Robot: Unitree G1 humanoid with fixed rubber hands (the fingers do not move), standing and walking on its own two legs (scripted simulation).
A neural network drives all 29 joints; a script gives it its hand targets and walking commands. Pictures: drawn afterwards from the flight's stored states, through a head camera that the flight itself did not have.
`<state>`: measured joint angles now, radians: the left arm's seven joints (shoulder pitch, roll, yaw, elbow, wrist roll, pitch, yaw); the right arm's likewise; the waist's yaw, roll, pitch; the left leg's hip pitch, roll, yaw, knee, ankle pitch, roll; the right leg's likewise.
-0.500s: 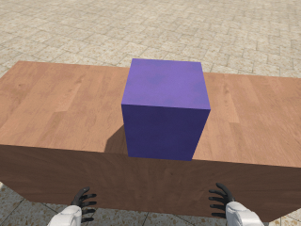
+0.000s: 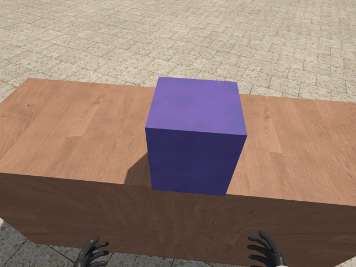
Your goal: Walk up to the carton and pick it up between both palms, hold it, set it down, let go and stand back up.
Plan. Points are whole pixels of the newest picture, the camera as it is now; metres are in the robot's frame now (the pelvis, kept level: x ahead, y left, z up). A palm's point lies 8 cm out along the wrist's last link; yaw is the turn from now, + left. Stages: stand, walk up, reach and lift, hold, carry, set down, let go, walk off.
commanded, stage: reach and lift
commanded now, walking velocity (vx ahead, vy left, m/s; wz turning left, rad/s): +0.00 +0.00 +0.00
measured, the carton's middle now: (192, 137) +0.44 -0.03 +0.04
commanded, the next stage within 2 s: none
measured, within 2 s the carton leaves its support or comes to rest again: neither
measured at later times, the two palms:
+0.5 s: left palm (83, 243) +0.18 +0.21 -0.02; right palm (278, 243) +0.18 -0.20 -0.01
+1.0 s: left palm (77, 220) +0.20 +0.21 +0.05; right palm (285, 222) +0.20 -0.20 +0.05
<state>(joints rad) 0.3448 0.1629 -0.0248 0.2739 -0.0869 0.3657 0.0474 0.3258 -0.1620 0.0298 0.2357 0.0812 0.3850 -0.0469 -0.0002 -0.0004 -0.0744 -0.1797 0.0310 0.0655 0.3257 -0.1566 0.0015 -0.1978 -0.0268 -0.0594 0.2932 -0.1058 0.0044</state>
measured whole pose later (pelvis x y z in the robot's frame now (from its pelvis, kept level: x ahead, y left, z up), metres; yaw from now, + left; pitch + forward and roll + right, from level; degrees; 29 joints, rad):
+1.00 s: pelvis +0.00 +0.00 +0.00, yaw +0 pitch -1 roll +0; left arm 0.30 0.18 0.02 -0.17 -0.16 0.36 0.03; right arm 0.30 -0.18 -0.01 -0.20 0.15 0.38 -0.06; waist 0.00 0.00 -0.08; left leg -0.14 0.02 0.07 0.29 -0.14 0.00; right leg -0.17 -0.03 -0.05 0.27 -0.09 0.01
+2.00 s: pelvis +0.02 +0.01 +0.00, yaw +0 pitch +0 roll +0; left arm -0.12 0.23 0.06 -0.12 -0.22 0.62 0.06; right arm -0.12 -0.22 -0.11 -0.17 0.21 0.64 -0.08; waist -0.03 -0.01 -0.09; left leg -0.10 0.02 0.07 0.23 -0.14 0.00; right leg -0.12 -0.03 -0.05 0.20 -0.09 0.02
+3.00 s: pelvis +0.02 +0.00 +0.01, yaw +1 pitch +5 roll +0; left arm -1.09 0.34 0.02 1.02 -0.28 0.44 0.06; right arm -1.03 -0.35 -0.09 0.92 0.25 0.46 -0.06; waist -0.07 0.01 -0.16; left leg -0.18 0.02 0.05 0.18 -0.09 0.00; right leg -0.19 -0.03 -0.07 0.15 -0.05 0.02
